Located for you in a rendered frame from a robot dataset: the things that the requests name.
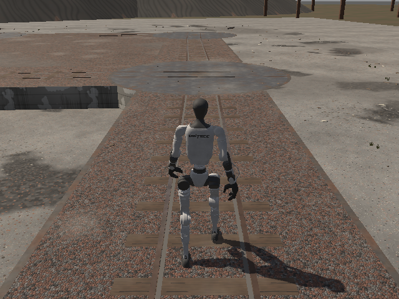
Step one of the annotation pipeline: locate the robot left upper arm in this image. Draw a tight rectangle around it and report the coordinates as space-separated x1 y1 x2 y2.
171 125 187 158

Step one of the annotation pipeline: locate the left robot thigh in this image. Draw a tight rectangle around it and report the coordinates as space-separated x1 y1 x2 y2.
178 175 191 226

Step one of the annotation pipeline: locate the robot torso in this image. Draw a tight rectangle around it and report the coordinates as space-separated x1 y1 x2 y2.
185 122 214 187

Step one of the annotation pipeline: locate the robot left hand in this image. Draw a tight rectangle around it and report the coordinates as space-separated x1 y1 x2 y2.
168 167 183 178

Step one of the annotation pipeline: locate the robot right hand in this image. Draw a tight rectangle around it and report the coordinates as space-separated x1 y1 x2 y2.
223 182 238 201

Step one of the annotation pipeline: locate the robot right forearm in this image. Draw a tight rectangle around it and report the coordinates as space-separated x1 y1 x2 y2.
223 152 236 184

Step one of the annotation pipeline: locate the robot left forearm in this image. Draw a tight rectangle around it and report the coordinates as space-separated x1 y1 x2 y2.
168 149 178 170

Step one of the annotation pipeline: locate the robot right upper arm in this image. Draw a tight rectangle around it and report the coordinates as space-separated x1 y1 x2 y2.
213 126 228 161

